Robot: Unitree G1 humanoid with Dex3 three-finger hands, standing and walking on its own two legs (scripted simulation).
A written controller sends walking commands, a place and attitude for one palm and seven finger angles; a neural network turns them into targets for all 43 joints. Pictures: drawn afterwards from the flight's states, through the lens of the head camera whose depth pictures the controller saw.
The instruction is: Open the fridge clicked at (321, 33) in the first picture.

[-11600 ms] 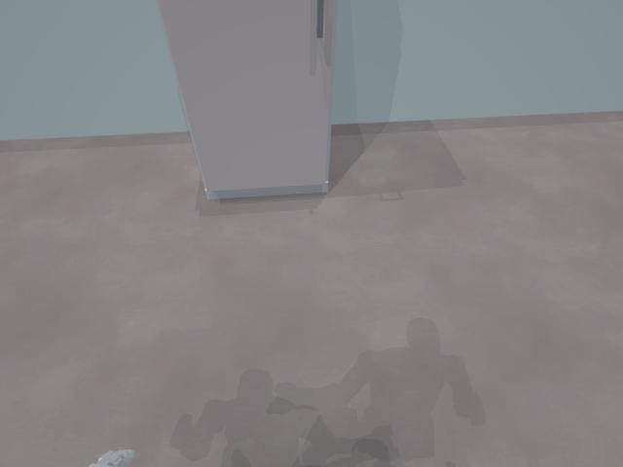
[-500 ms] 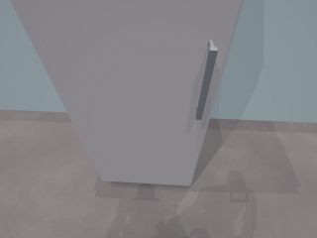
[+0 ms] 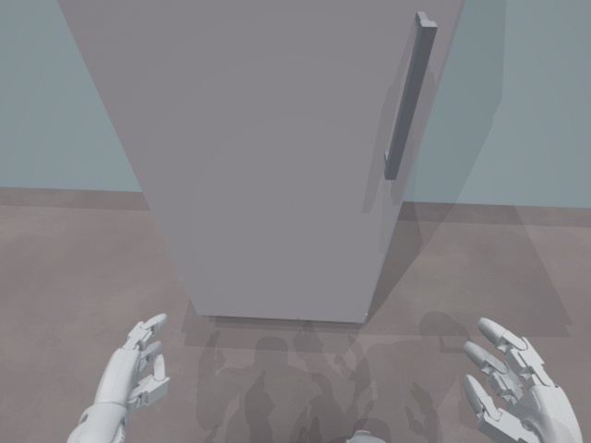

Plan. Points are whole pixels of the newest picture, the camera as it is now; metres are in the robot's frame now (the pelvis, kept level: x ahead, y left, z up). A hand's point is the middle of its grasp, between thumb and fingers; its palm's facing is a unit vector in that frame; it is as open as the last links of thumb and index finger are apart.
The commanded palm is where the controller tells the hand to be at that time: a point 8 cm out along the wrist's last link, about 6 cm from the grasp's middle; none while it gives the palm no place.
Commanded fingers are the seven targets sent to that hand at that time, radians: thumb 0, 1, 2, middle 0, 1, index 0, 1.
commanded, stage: raise the hand to about handle height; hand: right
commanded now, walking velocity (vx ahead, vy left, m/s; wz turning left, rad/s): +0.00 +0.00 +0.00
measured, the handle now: (403, 106) +0.57 -0.14 +0.18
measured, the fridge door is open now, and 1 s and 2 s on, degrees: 0 0 0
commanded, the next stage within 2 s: move the hooked fingers beside the handle in 1.68 s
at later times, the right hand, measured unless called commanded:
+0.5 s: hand (554, 323) +0.24 -0.26 +0.12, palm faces +0.09 +0.99 -0.04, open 11.6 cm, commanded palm +0.21 -0.31 +0.12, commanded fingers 0.00 0.20 -0.43 0.28 1.00 0.28 1.00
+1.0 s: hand out of the picture +0.25 -0.32 +0.17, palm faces +0.06 +1.00 -0.04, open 13.9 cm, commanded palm +0.22 -0.37 +0.19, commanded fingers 0.00 0.50 -0.30 0.30 1.20 0.30 1.20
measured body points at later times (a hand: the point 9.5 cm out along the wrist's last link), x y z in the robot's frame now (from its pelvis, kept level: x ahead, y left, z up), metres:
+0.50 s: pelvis +0.02 -0.01 +0.02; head +0.03 -0.01 +0.47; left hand +0.16 +0.24 -0.06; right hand +0.23 -0.32 +0.12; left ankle -0.01 +0.07 -0.68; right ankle +0.07 -0.11 -0.68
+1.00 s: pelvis +0.00 -0.05 +0.04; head -0.01 -0.06 +0.49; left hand +0.21 +0.15 -0.01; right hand +0.24 -0.37 +0.18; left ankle -0.01 +0.07 -0.68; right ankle +0.07 -0.11 -0.68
